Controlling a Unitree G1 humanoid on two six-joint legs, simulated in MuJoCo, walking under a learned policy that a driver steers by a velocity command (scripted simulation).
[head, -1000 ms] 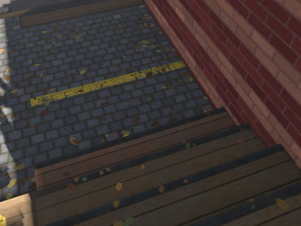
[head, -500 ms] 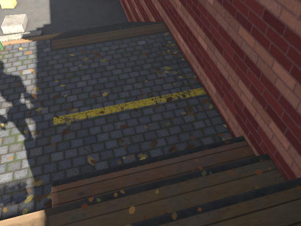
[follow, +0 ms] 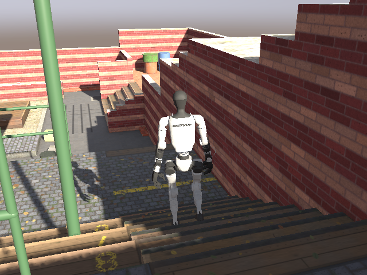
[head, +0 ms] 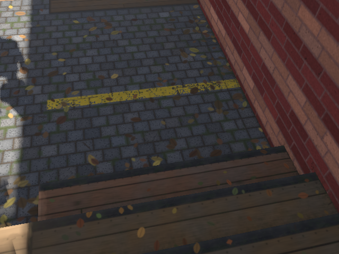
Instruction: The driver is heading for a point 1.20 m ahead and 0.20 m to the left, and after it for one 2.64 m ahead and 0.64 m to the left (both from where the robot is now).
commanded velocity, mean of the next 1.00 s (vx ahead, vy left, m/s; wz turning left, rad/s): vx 0.02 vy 0.00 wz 0.00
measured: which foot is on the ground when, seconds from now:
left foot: down 0.00-1.00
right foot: up 0.00-0.28, down 0.30-1.00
